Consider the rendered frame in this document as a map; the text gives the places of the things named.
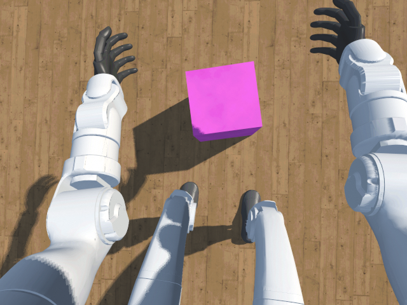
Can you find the right robot hand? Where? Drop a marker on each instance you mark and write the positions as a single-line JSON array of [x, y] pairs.
[[349, 28]]

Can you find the right robot upper arm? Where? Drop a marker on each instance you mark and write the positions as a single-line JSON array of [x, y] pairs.
[[377, 187]]

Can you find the carton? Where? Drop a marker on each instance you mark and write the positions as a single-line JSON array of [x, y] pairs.
[[224, 101]]

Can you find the left robot forearm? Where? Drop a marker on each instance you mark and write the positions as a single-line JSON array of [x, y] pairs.
[[96, 138]]

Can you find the robot foot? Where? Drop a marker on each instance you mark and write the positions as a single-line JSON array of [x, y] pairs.
[[192, 189], [251, 197]]

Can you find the left robot foot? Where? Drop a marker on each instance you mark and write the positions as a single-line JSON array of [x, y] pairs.
[[192, 189]]

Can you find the left robot hand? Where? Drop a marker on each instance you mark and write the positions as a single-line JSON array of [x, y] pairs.
[[104, 56]]

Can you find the left robot upper arm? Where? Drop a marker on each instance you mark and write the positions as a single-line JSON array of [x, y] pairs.
[[82, 226]]

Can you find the right robot forearm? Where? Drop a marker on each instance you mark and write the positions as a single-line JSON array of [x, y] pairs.
[[376, 98]]

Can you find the right robot foot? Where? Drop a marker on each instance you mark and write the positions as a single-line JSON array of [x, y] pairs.
[[251, 197]]

